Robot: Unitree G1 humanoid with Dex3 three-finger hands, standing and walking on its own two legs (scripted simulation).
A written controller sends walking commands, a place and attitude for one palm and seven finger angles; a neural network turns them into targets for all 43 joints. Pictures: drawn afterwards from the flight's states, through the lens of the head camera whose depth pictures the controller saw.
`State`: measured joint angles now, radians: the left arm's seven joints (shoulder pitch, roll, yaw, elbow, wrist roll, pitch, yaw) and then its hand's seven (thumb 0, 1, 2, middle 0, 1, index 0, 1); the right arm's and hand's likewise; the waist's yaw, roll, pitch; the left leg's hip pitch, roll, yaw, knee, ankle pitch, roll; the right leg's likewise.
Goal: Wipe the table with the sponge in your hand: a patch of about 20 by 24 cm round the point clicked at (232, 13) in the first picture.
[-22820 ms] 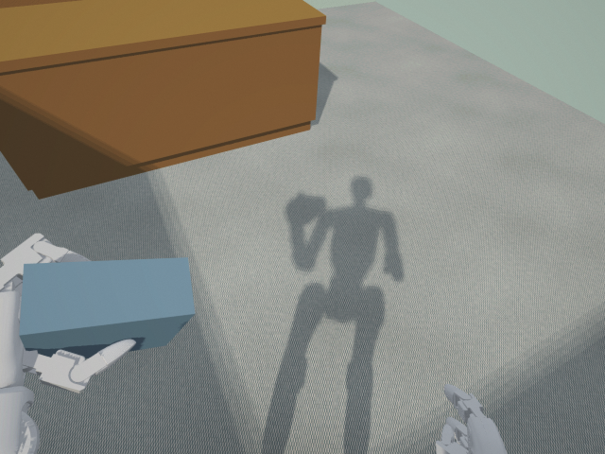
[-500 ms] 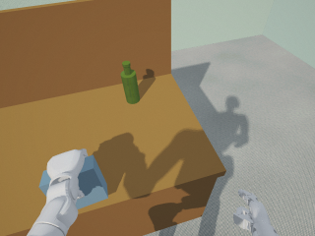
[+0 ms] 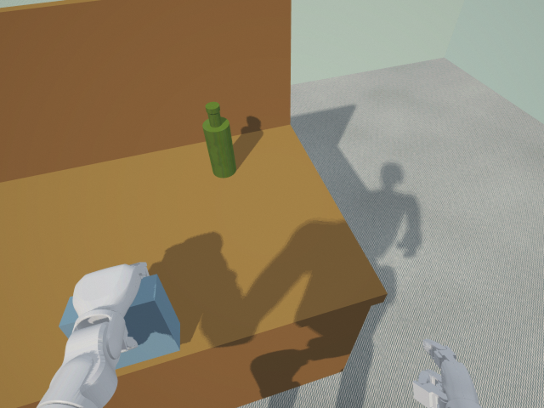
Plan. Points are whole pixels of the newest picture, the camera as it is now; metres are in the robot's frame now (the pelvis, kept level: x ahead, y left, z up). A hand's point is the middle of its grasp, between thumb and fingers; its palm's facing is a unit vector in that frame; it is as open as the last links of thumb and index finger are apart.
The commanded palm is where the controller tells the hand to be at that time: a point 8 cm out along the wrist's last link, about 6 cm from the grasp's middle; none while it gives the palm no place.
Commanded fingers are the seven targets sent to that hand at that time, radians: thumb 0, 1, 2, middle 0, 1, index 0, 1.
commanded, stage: lower the sponge onto the table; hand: left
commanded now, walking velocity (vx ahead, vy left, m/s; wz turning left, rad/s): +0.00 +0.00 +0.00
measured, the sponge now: (132, 332) +0.22 +0.28 -0.07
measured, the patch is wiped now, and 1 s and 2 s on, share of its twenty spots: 0.00 0.00 0.10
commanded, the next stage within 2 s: wipe forward along the first lane in 1.24 s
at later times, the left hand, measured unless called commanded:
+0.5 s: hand (133, 285) +0.27 +0.27 +0.00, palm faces -0.07 -0.07 -1.00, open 10.0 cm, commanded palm +0.25 +0.28 +0.06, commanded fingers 0.00 0.10 1.30 -1.20 -1.60 -1.20 -1.60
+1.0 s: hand (128, 300) +0.26 +0.28 -0.01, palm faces -0.09 -0.08 -0.99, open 10.0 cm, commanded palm +0.24 +0.28 +0.04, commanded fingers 0.00 0.10 1.30 -1.20 -1.60 -1.20 -1.60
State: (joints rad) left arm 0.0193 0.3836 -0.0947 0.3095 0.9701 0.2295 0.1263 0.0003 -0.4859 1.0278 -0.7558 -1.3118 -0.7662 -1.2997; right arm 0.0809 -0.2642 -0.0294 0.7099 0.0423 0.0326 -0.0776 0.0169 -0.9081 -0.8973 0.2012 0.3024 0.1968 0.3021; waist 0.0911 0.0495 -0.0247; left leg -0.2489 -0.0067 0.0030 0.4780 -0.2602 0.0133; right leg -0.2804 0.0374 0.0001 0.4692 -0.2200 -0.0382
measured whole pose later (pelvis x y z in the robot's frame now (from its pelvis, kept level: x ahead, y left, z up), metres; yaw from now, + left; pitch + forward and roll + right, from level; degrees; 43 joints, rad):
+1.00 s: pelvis +0.00 +0.00 +0.00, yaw +0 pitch +4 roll +0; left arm -0.03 0.33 -0.11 0.40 0.99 0.29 0.28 0.00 -0.49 1.03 -0.76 -1.30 -0.77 -1.29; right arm 0.07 -0.25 -0.04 0.72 0.06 0.06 -0.05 0.02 -0.91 -0.90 0.20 0.30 0.20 0.30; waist 0.08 0.06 -0.07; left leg -0.30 -0.01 0.01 0.51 -0.28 0.01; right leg -0.34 0.03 0.01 0.52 -0.24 -0.04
